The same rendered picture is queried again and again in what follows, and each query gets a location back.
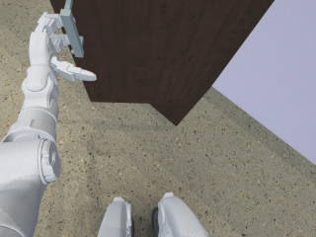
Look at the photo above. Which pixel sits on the cupboard door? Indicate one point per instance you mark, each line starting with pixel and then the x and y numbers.
pixel 148 51

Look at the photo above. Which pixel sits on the handle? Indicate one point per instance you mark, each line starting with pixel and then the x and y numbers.
pixel 69 25

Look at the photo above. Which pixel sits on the robot left upper arm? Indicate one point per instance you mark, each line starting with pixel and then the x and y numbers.
pixel 26 168

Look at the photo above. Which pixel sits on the robot right thigh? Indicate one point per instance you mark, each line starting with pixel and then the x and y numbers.
pixel 182 221

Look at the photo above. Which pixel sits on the robot left hand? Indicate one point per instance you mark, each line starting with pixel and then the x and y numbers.
pixel 45 44

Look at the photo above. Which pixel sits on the right robot shin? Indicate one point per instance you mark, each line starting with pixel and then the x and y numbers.
pixel 165 231

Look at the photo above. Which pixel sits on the robot left forearm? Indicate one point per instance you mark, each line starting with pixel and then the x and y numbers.
pixel 39 113

